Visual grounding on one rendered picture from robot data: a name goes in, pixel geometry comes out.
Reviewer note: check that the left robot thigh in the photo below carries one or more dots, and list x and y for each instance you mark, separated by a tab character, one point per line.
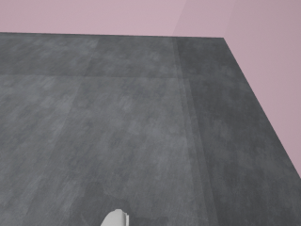
116	218

